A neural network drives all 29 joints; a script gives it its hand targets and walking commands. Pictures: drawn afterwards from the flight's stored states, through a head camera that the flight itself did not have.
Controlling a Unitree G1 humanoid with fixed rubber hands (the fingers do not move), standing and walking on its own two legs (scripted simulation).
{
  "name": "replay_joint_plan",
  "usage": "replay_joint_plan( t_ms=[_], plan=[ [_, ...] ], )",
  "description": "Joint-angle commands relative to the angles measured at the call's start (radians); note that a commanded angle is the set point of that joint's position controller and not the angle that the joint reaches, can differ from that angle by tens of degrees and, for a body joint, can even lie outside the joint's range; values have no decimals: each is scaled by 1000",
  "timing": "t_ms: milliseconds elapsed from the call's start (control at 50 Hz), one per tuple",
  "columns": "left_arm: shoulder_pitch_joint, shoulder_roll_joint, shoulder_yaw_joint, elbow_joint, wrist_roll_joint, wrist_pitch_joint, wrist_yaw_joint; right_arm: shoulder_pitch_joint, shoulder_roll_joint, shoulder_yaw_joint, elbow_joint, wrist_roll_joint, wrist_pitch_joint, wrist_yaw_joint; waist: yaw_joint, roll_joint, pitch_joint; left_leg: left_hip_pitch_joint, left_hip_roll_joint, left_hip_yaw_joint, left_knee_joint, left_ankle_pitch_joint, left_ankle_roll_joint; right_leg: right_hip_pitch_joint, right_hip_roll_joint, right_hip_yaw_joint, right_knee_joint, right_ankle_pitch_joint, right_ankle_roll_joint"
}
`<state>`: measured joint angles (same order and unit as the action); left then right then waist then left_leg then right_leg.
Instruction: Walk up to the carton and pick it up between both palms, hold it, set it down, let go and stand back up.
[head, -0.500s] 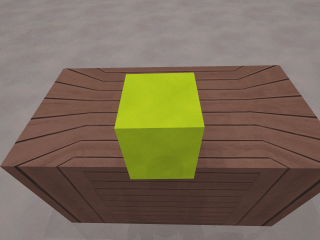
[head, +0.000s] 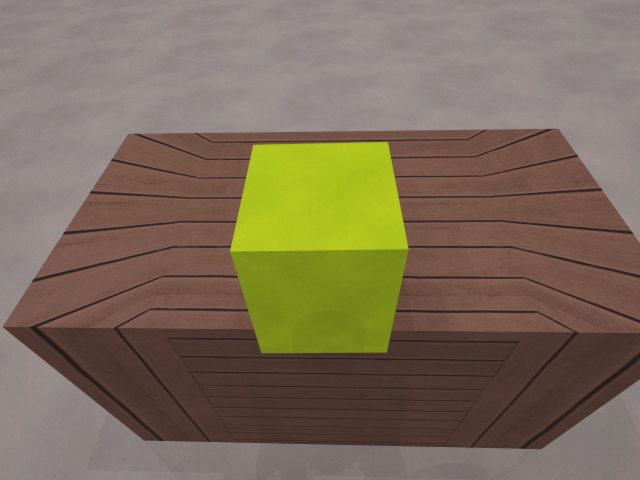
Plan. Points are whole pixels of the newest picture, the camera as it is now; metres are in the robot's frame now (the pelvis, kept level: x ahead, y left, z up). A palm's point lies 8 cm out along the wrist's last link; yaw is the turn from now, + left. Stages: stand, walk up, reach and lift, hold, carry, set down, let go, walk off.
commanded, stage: walk up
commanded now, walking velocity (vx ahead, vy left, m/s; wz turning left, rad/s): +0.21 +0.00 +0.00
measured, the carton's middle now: (322, 251) +0.45 +0.03 +0.02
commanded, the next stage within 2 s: none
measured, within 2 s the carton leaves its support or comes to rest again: neither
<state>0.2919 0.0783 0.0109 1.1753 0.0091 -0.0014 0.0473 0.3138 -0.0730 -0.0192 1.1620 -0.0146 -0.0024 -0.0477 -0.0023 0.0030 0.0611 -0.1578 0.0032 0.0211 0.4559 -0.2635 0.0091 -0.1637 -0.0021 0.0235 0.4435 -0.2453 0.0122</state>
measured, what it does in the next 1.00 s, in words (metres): walks ahead: right foot, then left foot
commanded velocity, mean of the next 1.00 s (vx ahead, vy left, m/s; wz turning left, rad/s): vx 0.05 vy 0.00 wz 0.00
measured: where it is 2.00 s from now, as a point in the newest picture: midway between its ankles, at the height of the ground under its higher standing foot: outside the picture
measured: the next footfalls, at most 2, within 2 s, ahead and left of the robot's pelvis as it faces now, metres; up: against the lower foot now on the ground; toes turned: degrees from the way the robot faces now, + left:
right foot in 0.68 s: +0.14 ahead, -0.15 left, +0.00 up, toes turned -7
left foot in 0.82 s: +0.10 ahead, +0.10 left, +0.00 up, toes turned +5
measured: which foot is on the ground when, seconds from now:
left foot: down 0.00-0.70, up 0.72-0.80, down 0.82-1.00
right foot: down 0.00-0.48, up 0.50-0.66, down 0.68-1.00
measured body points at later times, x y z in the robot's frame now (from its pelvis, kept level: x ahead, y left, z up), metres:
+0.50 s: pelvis +0.09 +0.00 -0.01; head +0.12 +0.01 +0.43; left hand +0.03 +0.18 -0.18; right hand +0.11 -0.21 -0.17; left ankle +0.02 +0.10 -0.74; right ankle +0.00 -0.13 -0.72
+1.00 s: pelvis +0.14 -0.01 -0.01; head +0.19 +0.00 +0.44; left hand +0.17 +0.22 -0.18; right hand +0.14 -0.22 -0.17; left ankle +0.06 +0.10 -0.74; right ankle +0.13 -0.11 -0.72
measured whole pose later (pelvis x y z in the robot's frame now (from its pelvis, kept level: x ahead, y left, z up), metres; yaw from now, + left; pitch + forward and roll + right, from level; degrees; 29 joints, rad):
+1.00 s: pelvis +0.14 -0.01 -0.01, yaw +0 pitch -1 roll -2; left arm 0.19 0.16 0.04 1.09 0.00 0.02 0.05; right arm 0.25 -0.11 -0.02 1.07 -0.02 -0.02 -0.06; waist -0.01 0.00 0.14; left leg -0.11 0.05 0.08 0.56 -0.42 0.02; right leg -0.32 -0.01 -0.12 0.75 -0.36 -0.01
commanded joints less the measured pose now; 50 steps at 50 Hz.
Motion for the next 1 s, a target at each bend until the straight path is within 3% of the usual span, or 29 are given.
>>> replay_joint_plan(
  t_ms=[0, 20, 40, 120, 220, 260, 280, 300, 320, 340, 360, 400, 420, 440, 460, 480, 540, 580, 620, 640, 680, 700, 720, 780, 820, 860, 900, 940, 980],
  plan=[
    [170, 124, 37, -20, 9, -12, -1, 207, -135, -29, -15, -10, -8, 1, -9, 1, -153, 27, 98, -83, -68, -351, 34, -31, -51, 27, -4, -352, -48],
    [143, 115, 31, -35, 25, -3, -7, 209, -134, -40, -9, -13, 8, 8, -22, 70, -82, -72, 96, -129, -83, -613, 60, -100, -61, 64, 22, -553, -47],
    [114, 103, 29, -64, 24, 9, -14, 155, -140, -38, -38, -15, 22, 11, 2, 82, 49, -177, 104, -140, -122, -701, 60, -194, -48, 56, 39, -616, -42],
    [111, 71, 31, -67, 21, -29, -24, 133, -104, -32, -52, -18, -15, 10, 7, 11, 103, -110, 158, -175, -90, -340, 75, -205, -74, 31, 73, -206, -30],
    [108, 78, 20, -104, 9, -38, -34, 123, -141, -33, -77, 2, -20, 19, 7, 64, 205, -292, 153, -178, -114, -564, 53, -209, -42, 9, 101, -357, -22],
    [176, 86, 23, -94, 11, -50, -28, 69, -101, -22, -92, 2, -31, 18, 49, 10, 237, -368, 103, -78, 50, -361, 20, -129, -111, 115, 24, -310, -55],
    [263, 132, 34, -62, 20, -57, -22, 34, -79, -20, -118, -3, -40, 21, 85, -147, 210, -448, 48, 26, 224, -182, -12, -21, -200, 258, -70, -235, -102],
    [344, 169, 40, -34, 22, -62, -15, 25, -58, -20, -138, -5, -48, 24, 107, -284, 178, -493, 32, 80, 360, -134, -31, 68, -299, 377, -129, -33, -150],
    [353, 155, 29, -37, 25, -65, -8, 39, -70, -18, -145, -2, -59, 24, 94, -306, 153, -462, 35, 56, 382, -185, -27, 116, -330, 408, -86, 384, -192],
    [304, 109, 8, -34, 19, -65, 1, 9, -81, -9, -154, 9, -65, 21, 61, -215, 140, -364, 46, 30, 260, -167, -27, 88, -290, 312, -16, 902, -195],
    [263, 71, -4, -40, 12, -62, 6, 10, -69, -4, -150, 20, -67, 22, 34, -167, 115, -250, 40, 39, 167, -141, -16, 54, -233, 191, 23, 1130, -168],
    [144, 140, 21, -57, 0, -50, 18, 117, -72, -7, -111, 22, -73, 22, -57, -137, 40, -99, 47, 61, -24, 116, -15, 70, -146, 71, 140, 1036, -110],
    [122, 155, 32, -55, -17, -40, 22, 145, -136, -26, -85, 13, -73, 21, -73, -55, 3, 55, 118, 20, -2, 608, 6, -27, -81, -2, 238, 776, -58],
    [132, 146, 43, -65, -25, -29, 24, 226, -184, -40, -54, 5, -65, 14, -98, 73, -57, 261, 251, -91, 84, 1114, 72, -216, -31, -76, 355, 324, -22],
    [110, 120, 46, -71, -26, -20, 24, 268, -209, -44, -24, 3, -53, 4, -113, 211, -83, 375, 376, -194, 97, 1480, 162, -347, 8, -110, 485, -177, -9],
    [64, 117, 48, -89, -19, -15, 20, 298, -187, -40, -18, 2, -46, -6, -119, 192, -109, 401, 410, -198, 86, 1556, 193, -379, 9, -103, 520, -355, -12],
    [-40, 10, 27, -128, 6, -12, -4, 210, -83, 5, -31, -5, -31, -30, -58, 214, 24, 211, 263, -51, 10, 1200, 127, -320, -11, -69, 371, -316, -35],
    [27, -10, 18, -107, 9, -10, -8, 86, -107, 9, -47, -3, -21, -29, 1, 330, 64, 101, 180, 22, 4, 997, 82, -173, -1, -119, 145, -158, -22],
    [199, 31, 22, -38, 2, -16, -6, 27, -143, 4, -78, 5, -18, -24, 80, 199, -15, 46, 168, 61, 40, 806, 52, 30, -10, -149, 4, 215, -29],
    [224, 76, 33, -23, 4, -26, -4, 37, -136, 5, -84, 16, -24, -15, 76, 116, -56, -22, 150, 60, 58, 628, 16, 163, -84, -65, 14, 483, -50],
    [227, 139, 36, -12, 8, -32, -6, 110, -81, 8, -64, 31, -17, -8, 58, -187, -141, -95, 23, 73, 204, -163, -21, 255, -301, 145, 19, 1000, -203],
    [195, 123, 25, -10, 6, -30, -3, 60, -101, -6, -77, 30, -7, -11, 64, -271, -89, -76, 19, 31, 233, -277, -8, 182, -301, 169, 26, 1109, -240],
    [139, 114, 15, -27, 10, -29, -1, 26, -112, -9, -81, 21, -4, -10, 52, -257, -57, -102, 27, 21, 230, -305, -2, 169, -288, 136, 9, 1058, -229],
    [19, 102, -2, -58, 4, -16, 14, 87, -54, 6, -32, 3, -4, 1, -10, -188, -15, -11, 68, 18, -10, -109, 9, 84, -207, 33, 1, 765, -155],
    [-18, 151, 17, -74, -1, -6, 13, 137, -104, -4, -21, 0, -14, -4, -25, -77, -6, 82, 131, -9, -80, 365, -3, 18, -134, -30, 82, 621, -89],
    [-16, 196, 33, -110, -14, -1, 20, 98, -203, -24, -40, 4, -14, -10, -21, 89, 47, -2, 210, -6, 78, 866, 24, -17, -121, -109, 197, 508, -47],
    [2, 182, 43, -111, -16, 5, 16, 104, -198, -30, -69, -5, -17, -19, -21, 129, -44, 127, 260, -27, 89, 1145, 60, -109, -61, -151, 297, 270, -32],
    [-74, 147, 45, -141, -11, 18, 8, 134, -213, -38, -81, -10, -10, -27, -66, 224, -53, 188, 334, -119, 54, 1260, 131, -255, 0, -160, 391, -186, -14],
    [-152, 146, 52, -181, -7, 28, 1, 145, -198, -37, -93, -19, -2, -38, -68, 225, -29, 197, 361, -131, 22, 1324, 177, -356, 4, -121, 521, -334, -12]
  ],
)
